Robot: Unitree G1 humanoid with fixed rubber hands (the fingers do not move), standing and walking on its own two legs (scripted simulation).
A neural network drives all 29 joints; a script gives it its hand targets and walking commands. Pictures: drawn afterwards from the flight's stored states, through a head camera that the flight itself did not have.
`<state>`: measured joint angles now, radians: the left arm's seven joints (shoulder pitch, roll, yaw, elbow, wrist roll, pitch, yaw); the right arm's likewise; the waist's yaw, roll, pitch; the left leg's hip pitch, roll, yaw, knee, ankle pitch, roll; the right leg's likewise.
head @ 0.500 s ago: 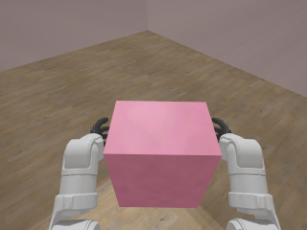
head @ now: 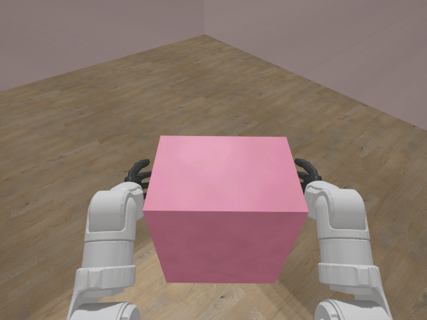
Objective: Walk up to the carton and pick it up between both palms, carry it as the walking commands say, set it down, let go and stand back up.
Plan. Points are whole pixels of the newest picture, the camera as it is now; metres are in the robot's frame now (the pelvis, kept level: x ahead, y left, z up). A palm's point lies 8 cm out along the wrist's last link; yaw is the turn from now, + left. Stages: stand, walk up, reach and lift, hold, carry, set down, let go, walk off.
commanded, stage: carry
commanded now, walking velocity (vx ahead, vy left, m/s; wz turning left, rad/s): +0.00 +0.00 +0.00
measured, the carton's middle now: (222, 215) +0.33 +0.00 +0.04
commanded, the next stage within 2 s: hold in 0.08 s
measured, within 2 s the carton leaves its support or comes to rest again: neither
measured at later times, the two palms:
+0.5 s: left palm (117, 221) +0.30 +0.20 +0.06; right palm (293, 229) +0.28 -0.13 +0.06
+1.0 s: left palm (137, 216) +0.32 +0.17 +0.05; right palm (305, 235) +0.28 -0.16 +0.04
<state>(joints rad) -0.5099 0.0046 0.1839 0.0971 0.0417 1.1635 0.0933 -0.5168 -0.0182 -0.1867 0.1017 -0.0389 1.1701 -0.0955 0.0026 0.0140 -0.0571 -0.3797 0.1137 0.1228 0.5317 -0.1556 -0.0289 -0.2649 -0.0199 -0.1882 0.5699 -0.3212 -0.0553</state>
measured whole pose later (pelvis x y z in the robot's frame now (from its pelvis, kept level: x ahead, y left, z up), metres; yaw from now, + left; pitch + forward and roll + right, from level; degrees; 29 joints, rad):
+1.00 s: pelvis +0.02 +0.05 +0.02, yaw -14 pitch -5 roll +1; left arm -0.22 -0.14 0.27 0.17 0.25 0.73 -0.02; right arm -0.27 0.09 -0.23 0.30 -0.24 0.67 0.08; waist 0.09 -0.01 0.05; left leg -0.11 0.00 -0.03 0.35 -0.15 -0.02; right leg -0.09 0.01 0.07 0.39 -0.21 0.00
